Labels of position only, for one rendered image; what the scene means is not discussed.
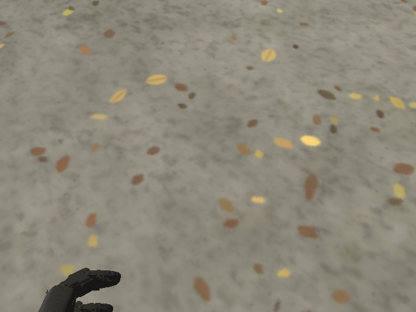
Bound left robot hand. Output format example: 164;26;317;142
38;268;121;312

